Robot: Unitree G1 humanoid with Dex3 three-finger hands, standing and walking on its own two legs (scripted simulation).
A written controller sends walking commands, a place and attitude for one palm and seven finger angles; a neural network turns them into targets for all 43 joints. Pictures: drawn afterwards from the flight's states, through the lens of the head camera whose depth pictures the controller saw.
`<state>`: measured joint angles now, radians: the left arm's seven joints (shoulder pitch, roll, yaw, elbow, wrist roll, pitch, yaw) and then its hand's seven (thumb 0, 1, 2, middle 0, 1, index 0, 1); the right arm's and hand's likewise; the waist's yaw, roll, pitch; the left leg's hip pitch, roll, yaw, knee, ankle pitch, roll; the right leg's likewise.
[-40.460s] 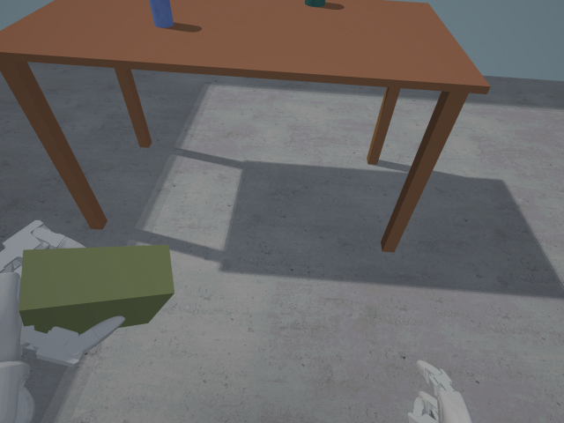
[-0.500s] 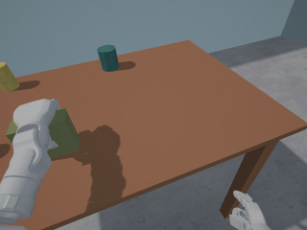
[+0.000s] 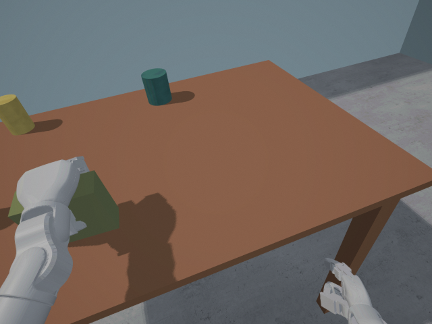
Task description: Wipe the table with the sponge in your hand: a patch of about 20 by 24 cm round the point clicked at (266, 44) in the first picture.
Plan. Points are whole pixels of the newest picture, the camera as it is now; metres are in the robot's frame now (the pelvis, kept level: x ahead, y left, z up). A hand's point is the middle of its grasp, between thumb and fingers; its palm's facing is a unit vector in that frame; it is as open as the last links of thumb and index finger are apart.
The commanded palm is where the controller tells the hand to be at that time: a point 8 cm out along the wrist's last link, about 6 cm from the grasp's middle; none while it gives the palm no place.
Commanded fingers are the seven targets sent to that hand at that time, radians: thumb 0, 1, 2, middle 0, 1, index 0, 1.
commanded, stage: wipe back along the first lane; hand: left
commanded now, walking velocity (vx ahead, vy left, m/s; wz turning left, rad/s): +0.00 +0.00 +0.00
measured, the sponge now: (76, 217) +0.26 +0.31 +0.09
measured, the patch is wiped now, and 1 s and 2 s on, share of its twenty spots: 0.95 0.95 0.95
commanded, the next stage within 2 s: lift the sponge slowly off the table in 0.52 s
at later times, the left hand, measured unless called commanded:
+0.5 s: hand (68, 220) +0.22 +0.28 +0.14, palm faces +0.19 -0.08 -0.98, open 9.8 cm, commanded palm +0.17 +0.26 +0.17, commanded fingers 0.00 0.10 1.30 -1.20 -1.60 -1.20 -1.60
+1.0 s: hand (64, 230) +0.20 +0.27 +0.15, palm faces +0.20 -0.11 -0.97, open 9.8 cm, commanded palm +0.16 +0.26 +0.20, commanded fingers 0.00 0.10 1.30 -1.20 -1.60 -1.20 -1.60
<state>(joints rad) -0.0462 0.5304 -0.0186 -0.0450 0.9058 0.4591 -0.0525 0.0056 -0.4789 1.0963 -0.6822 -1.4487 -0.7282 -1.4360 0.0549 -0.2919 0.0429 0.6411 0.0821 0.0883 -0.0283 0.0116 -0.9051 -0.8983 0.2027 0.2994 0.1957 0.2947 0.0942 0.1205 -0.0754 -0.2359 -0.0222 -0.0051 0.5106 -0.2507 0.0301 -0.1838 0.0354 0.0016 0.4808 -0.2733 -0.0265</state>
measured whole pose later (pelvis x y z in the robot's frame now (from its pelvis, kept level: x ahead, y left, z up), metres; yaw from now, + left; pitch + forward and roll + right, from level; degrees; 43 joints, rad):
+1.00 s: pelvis -0.01 -0.01 +0.00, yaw -1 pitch -3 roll +0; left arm 0.21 0.52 -0.02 -0.39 0.84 0.53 -0.03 0.01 -0.48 1.09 -0.70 -1.43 -0.75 -1.41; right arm 0.05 -0.27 0.06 0.65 0.07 0.06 -0.04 0.01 -0.90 -0.90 0.20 0.30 0.17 0.28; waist 0.12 0.12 -0.06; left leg -0.22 -0.01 0.00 0.54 -0.26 0.02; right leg -0.17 0.05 0.01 0.52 -0.28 -0.04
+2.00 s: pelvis -0.04 -0.01 +0.00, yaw -1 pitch -6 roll +0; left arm -0.07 0.55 -0.06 -0.28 0.77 0.52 -0.09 -0.01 -0.51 1.08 -0.75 -1.37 -0.80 -1.35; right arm 0.02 -0.27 0.07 0.68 0.07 0.01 -0.10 0.01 -0.90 -0.90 0.20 0.30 0.18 0.28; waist 0.15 0.13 -0.03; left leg -0.18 -0.01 0.00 0.47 -0.18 0.01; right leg -0.15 0.05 0.01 0.48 -0.22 -0.05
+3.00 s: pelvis -0.04 -0.01 +0.00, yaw -1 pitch -6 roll +0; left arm -0.16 0.61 -0.02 -0.32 0.73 0.60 -0.13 -0.01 -0.51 1.08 -0.75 -1.37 -0.80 -1.35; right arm 0.01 -0.27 0.08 0.64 0.09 0.03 -0.10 0.01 -0.90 -0.90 0.20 0.30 0.19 0.29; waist 0.14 0.12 -0.04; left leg -0.20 -0.01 0.00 0.48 -0.18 0.01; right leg -0.18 0.05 0.02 0.49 -0.22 -0.05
